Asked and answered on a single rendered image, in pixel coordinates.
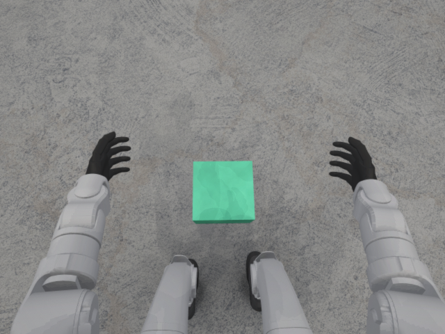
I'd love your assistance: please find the robot right forearm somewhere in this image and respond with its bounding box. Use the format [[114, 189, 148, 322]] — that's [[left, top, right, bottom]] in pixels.
[[353, 179, 445, 304]]

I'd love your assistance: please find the right robot hand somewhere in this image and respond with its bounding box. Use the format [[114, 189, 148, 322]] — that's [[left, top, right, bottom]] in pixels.
[[329, 137, 377, 192]]

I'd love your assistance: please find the right robot upper arm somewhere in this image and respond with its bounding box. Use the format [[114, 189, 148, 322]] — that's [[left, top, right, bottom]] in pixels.
[[366, 289, 445, 334]]

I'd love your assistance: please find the left robot hand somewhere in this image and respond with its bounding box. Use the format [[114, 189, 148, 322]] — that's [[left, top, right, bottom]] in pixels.
[[86, 132, 131, 181]]

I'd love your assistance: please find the robot left forearm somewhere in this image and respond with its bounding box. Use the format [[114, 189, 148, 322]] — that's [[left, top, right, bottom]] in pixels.
[[10, 174, 111, 334]]

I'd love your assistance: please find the left robot upper arm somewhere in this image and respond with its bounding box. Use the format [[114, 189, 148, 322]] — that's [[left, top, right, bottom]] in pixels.
[[14, 289, 100, 334]]

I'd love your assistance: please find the right robot foot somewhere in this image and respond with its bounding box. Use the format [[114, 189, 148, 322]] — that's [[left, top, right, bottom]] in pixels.
[[246, 251, 261, 312]]

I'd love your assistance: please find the left robot foot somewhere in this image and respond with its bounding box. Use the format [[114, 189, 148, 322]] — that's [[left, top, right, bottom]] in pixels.
[[188, 259, 199, 320]]

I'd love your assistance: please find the carton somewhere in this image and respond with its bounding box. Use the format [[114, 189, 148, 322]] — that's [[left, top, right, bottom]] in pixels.
[[193, 161, 255, 224]]

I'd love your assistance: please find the robot foot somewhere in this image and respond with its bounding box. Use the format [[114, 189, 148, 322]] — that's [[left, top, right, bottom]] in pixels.
[[188, 259, 199, 320], [246, 251, 261, 312]]

